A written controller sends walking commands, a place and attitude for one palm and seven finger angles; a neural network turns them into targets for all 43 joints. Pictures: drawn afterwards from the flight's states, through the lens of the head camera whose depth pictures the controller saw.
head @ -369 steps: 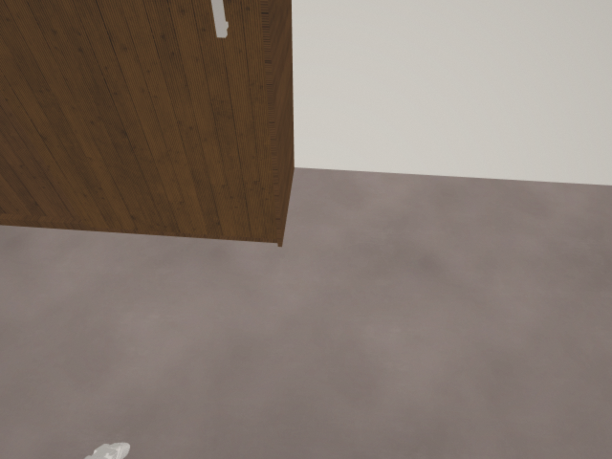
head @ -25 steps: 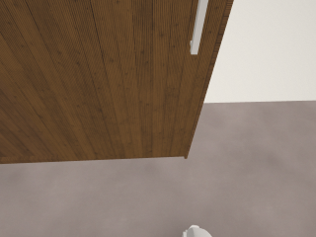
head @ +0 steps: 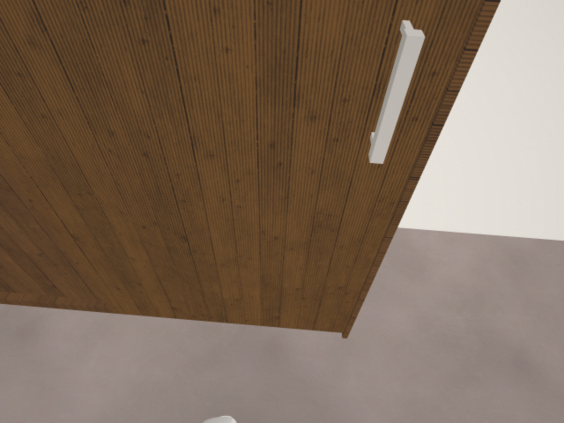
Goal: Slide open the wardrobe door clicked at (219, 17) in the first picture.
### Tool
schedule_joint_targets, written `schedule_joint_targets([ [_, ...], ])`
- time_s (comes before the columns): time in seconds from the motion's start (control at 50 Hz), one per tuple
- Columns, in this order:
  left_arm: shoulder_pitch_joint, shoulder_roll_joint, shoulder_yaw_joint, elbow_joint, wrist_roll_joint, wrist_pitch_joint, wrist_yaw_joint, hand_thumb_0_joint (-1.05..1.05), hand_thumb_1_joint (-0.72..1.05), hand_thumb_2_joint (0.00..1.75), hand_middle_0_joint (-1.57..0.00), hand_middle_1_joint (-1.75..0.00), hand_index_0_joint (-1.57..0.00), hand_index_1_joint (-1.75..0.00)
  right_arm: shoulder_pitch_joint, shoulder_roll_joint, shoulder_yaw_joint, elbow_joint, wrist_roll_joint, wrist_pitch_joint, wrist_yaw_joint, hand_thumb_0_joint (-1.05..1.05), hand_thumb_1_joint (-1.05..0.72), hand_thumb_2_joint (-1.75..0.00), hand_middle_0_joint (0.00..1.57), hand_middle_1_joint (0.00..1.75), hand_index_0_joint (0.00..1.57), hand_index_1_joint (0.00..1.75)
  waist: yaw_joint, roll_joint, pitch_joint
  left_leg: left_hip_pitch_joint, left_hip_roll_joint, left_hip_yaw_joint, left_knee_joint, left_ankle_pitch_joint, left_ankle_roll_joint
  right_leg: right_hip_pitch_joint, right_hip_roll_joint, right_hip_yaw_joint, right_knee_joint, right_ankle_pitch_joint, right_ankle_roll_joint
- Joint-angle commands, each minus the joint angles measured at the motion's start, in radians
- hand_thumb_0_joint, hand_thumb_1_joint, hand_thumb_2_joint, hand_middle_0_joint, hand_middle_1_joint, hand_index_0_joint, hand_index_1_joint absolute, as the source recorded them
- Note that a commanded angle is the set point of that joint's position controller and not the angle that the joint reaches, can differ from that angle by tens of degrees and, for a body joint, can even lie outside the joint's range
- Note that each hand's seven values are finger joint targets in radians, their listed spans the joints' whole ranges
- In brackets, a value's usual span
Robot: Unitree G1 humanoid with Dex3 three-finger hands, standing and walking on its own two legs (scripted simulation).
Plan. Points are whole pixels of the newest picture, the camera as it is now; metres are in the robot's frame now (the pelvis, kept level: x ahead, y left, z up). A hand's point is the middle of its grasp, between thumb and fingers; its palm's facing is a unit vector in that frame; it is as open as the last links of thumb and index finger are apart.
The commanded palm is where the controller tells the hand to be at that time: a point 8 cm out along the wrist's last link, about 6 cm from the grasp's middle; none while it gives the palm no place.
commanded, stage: come to a stop and stand still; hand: right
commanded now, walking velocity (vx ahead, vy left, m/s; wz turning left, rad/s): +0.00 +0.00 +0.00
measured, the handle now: (390, 97) +0.53 -0.10 +0.22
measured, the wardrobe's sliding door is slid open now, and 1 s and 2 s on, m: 0.00 0.00 0.00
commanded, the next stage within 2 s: none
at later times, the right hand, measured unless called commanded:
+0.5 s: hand out of the picture +0.09 -0.21 -0.19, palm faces +0.07 +0.98 -0.19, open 7.3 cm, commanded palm none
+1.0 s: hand out of the picture +0.02 -0.15 -0.17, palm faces +0.03 +0.98 -0.21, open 7.3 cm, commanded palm none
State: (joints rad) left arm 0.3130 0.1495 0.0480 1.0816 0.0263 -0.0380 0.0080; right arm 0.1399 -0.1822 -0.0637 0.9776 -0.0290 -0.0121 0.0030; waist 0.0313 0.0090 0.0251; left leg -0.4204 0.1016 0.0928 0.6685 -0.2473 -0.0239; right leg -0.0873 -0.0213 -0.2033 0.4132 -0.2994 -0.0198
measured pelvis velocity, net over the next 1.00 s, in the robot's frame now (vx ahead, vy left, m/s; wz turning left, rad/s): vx -0.01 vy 0.02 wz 0.00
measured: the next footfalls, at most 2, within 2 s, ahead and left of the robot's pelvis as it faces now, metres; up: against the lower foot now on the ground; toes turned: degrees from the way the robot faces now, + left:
left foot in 0.06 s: +0.13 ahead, +0.13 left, +0.00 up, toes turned +8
right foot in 0.42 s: +0.07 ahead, -0.10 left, +0.00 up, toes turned -3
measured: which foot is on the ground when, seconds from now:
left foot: up 0.00-0.04, down 0.06-0.42, up 0.44-0.88, down 0.90-1.00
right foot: down 0.00-0.06, up 0.08-0.40, down 0.42-1.00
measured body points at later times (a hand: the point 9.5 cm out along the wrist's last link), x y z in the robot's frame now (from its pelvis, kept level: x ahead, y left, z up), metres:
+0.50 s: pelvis +0.04 -0.02 -0.01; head +0.06 -0.05 +0.44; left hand +0.09 +0.21 -0.15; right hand +0.09 -0.27 -0.17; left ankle +0.06 +0.12 -0.71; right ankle +0.06 -0.11 -0.74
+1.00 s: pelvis -0.01 +0.02 +0.00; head -0.01 +0.03 +0.45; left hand -0.02 +0.25 -0.16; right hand +0.02 -0.21 -0.15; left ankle -0.03 +0.14 -0.74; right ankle +0.05 -0.11 -0.73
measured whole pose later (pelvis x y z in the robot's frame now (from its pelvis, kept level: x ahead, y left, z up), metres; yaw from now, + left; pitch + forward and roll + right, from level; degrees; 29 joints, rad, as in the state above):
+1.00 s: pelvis -0.01 +0.02 +0.00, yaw +0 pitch -2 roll +0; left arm 0.30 0.17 0.04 1.12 0.01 0.05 0.01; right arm 0.26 -0.14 -0.02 1.10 -0.02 0.01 -0.03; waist 0.03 -0.02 0.00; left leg -0.13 0.03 0.06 0.45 -0.28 0.00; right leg -0.29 -0.05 -0.05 0.48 -0.23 0.02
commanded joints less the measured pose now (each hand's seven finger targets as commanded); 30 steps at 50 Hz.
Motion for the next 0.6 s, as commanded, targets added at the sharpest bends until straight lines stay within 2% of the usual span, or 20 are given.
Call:
schedule_joint_targets([
  [0.0,0.035,0.108,0.016,-0.021,-0.002,-0.01,0.008,0.0,0.9,0.9,-0.2,-0.3,-0.2,-0.3,0.17,-0.062,0.0,0.022,0.0,-0.024,-0.003,0.0,-0.9,-0.9,0.2,0.3,0.2,0.3,-0.075,-0.016,0.018,0.275,-0.035,0.014,-0.22,0.132,0.025,-0.133,-0.191,0.121,0.081,0.284,-0.055],
  [0.02,0.053,0.066,0.003,-0.025,-0.009,-0.014,0.006,0.0,0.9,0.9,-0.2,-0.3,-0.2,-0.3,0.251,-0.121,-0.01,0.049,-0.004,-0.038,-0.013,0.0,-0.9,-0.9,0.2,0.3,0.2,0.3,-0.1,0.121,-0.054,0.457,0.12,-0.164,-0.232,0.352,0.075,-0.278,-0.109,0.052,0.255,0.151,-0.003],
  [0.04,0.06,0.037,-0.006,-0.04,-0.016,-0.009,0.007,0.0,0.9,0.9,-0.2,-0.3,-0.2,-0.3,0.297,-0.181,-0.014,0.065,0.007,-0.042,-0.02,0.0,-0.9,-0.9,0.2,0.3,0.2,0.3,-0.094,0.237,-0.081,0.496,0.298,-0.332,-0.293,0.63,0.181,-0.353,-0.023,0.034,0.408,-0.24,0.039],
  [0.06,0.061,0.062,-0.006,-0.037,-0.02,0.01,0.017,0.0,0.9,0.9,-0.2,-0.3,-0.2,-0.3,0.259,-0.184,-0.01,0.057,0.017,-0.048,-0.024,0.0,-0.9,-0.9,0.2,0.3,0.2,0.3,-0.087,0.231,-0.131,0.421,0.318,-0.348,-0.317,0.758,0.231,-0.295,-0.042,0.138,0.47,-0.333,0.043],
  [0.08,0.045,0.058,-0.005,-0.027,-0.024,0.02,0.021,0.0,0.9,0.9,-0.2,-0.3,-0.2,-0.3,0.172,-0.166,-0.003,0.045,0.013,-0.042,-0.032,0.0,-0.9,-0.9,0.2,0.3,0.2,0.3,-0.066,0.2,-0.095,0.349,0.31,-0.321,-0.318,0.767,0.254,-0.281,-0.056,0.169,0.489,-0.316,0.047],
  [0.12,0.056,0.029,-0.01,-0.001,-0.03,0.038,0.027,0.0,0.9,0.9,-0.2,-0.3,-0.2,-0.3,0.082,-0.138,0.004,0.024,0.007,-0.022,-0.047,0.0,-0.9,-0.9,0.2,0.3,0.2,0.3,-0.036,0.071,-0.072,0.288,0.265,-0.21,-0.275,0.801,0.238,-0.249,-0.055,0.189,0.455,-0.254,0.05],
  [0.16,0.066,0.023,-0.007,0.004,-0.027,0.059,0.026,0.0,0.9,0.9,-0.2,-0.3,-0.2,-0.3,0.064,-0.141,0.0,0.018,0.007,-0.007,-0.051,0.0,-0.9,-0.9,0.2,0.3,0.2,0.3,-0.032,0.084,-0.081,0.272,0.237,-0.164,-0.273,0.741,0.216,-0.236,-0.034,0.17,0.421,-0.206,0.057],
  [0.2,0.051,0.03,0.005,-0.013,-0.021,0.072,0.022,0.0,0.9,0.9,-0.2,-0.3,-0.2,-0.3,0.071,-0.14,-0.015,0.012,0.004,0.007,-0.053,0.0,-0.9,-0.9,0.2,0.3,0.2,0.3,-0.047,0.106,-0.065,0.253,0.236,-0.157,-0.279,0.701,0.221,-0.254,-0.018,0.157,0.438,-0.177,0.063],
  [0.26,0.018,0.043,0.014,-0.048,-0.017,0.08,0.017,0.0,0.9,0.9,-0.2,-0.3,-0.2,-0.3,0.055,-0.155,-0.025,-0.006,0.0,0.02,-0.054,0.0,-0.9,-0.9,0.2,0.3,0.2,0.3,-0.049,0.134,-0.053,0.217,0.238,-0.162,-0.281,0.632,0.219,-0.264,-0.014,0.163,0.43,-0.159,0.066],
  [0.3,0.026,0.043,0.017,-0.058,-0.019,0.077,0.015,0.0,0.9,0.9,-0.2,-0.3,-0.2,-0.3,0.036,-0.156,-0.029,-0.013,-0.002,0.025,-0.053,0.0,-0.9,-0.9,0.2,0.3,0.2,0.3,-0.036,0.158,-0.07,0.217,0.218,-0.144,-0.266,0.551,0.203,-0.236,-0.013,0.155,0.351,-0.12,0.065],
  [0.34,0.069,0.044,0.016,-0.051,-0.017,0.068,0.014,0.0,0.9,0.9,-0.2,-0.3,-0.2,-0.3,0.012,-0.155,-0.03,-0.024,0.003,0.032,-0.05,0.0,-0.9,-0.9,0.2,0.3,0.2,0.3,-0.005,0.161,-0.086,0.163,0.183,-0.126,-0.22,0.385,0.152,-0.129,-0.013,0.138,0.171,0.025,0.061],
  [0.36,0.086,0.053,0.016,-0.048,-0.015,0.06,0.013,0.0,0.9,0.9,-0.2,-0.3,-0.2,-0.3,0.018,-0.135,-0.025,-0.026,0.009,0.037,-0.047,0.0,-0.9,-0.9,0.2,0.3,0.2,0.3,0.003,0.114,-0.083,0.097,0.145,-0.11,-0.18,0.245,0.114,-0.047,-0.025,0.141,0.064,0.116,0.051],
  [0.38,0.08,0.106,0.023,-0.059,-0.009,0.046,0.013,0.0,0.9,0.9,-0.2,-0.3,-0.2,-0.3,0.044,-0.085,-0.017,-0.037,0.015,0.045,-0.042,0.0,-0.9,-0.9,0.2,0.3,0.2,0.3,-0.003,-0.089,-0.077,0.016,0.046,-0.055,-0.066,0.022,0.059,-0.028,-0.151,0.3,-0.049,0.178,0.006],
  [0.4,0.039,0.17,0.03,-0.095,-0.004,0.041,0.015,0.0,0.9,0.9,-0.2,-0.3,-0.2,-0.3,0.074,-0.034,-0.004,-0.045,0.017,0.049,-0.04,0.0,-0.9,-0.9,0.2,0.3,0.2,0.3,-0.015,-0.295,-0.041,0.002,-0.055,0.003,0.073,-0.249,0.002,-0.133,-0.331,0.486,-0.167,0.281,-0.076],
  [0.42,-0.013,0.18,0.029,-0.105,0.0,0.038,0.028,0.0,0.9,0.9,-0.2,-0.3,-0.2,-0.3,0.05,-0.064,-0.006,-0.039,0.011,0.061,-0.045,0.0,-0.9,-0.9,0.2,0.3,0.2,0.3,-0.004,-0.287,-0.013,0.031,-0.069,-0.089,0.213,-0.316,0.001,-0.225,-0.36,0.534,-0.212,0.249,-0.115],
  [0.44,-0.057,0.164,0.021,-0.11,0.001,0.032,0.038,0.0,0.9,0.9,-0.2,-0.3,-0.2,-0.3,0.055,-0.069,-0.011,-0.022,0.009,0.061,-0.042,0.0,-0.9,-0.9,0.2,0.3,0.2,0.3,-0.025,-0.225,0.005,0.022,-0.061,-0.137,0.278,-0.273,0.006,-0.228,-0.327,0.503,-0.209,0.224,-0.121],
  [0.48,-0.111,0.143,0.008,-0.108,-0.001,0.025,0.042,0.0,0.9,0.9,-0.2,-0.3,-0.2,-0.3,0.111,-0.069,-0.011,0.021,0.008,0.053,-0.029,0.0,-0.9,-0.9,0.2,0.3,0.2,0.3,-0.052,-0.145,-0.007,-0.009,-0.064,-0.147,0.322,-0.186,-0.005,-0.153,-0.275,0.406,-0.176,0.243,-0.115],
  [0.5,-0.106,0.133,0.007,-0.105,-0.005,0.02,0.044,0.0,0.9,0.9,-0.2,-0.3,-0.2,-0.3,0.125,-0.074,-0.009,0.036,0.007,0.049,-0.024,0.0,-0.9,-0.9,0.2,0.3,0.2,0.3,-0.047,-0.104,-0.022,-0.022,-0.06,-0.138,0.315,-0.167,-0.012,-0.102,-0.269,0.376,-0.16,0.312,-0.118],
  [0.54,-0.078,0.149,0.011,-0.088,-0.006,0.021,0.047,0.0,0.9,0.9,-0.2,-0.3,-0.2,-0.3,0.123,-0.072,-0.007,0.042,0.009,0.051,-0.021,0.0,-0.9,-0.9,0.2,0.3,0.2,0.3,-0.028,-0.115,-0.042,-0.024,-0.057,-0.128,0.298,-0.165,-0.026,-0.035,-0.274,0.352,-0.151,0.376,-0.125],
  [0.58,-0.038,0.159,0.016,-0.07,-0.007,0.025,0.048,0.0,0.9,0.9,-0.2,-0.3,-0.2,-0.3,0.113,-0.074,-0.005,0.039,0.008,0.056,-0.02,0.0,-0.9,-0.9,0.2,0.3,0.2,0.3,-0.007,-0.122,-0.043,-0.031,-0.057,-0.123,0.28,-0.171,-0.031,0.003,-0.276,0.363,-0.157,0.357,-0.123],
])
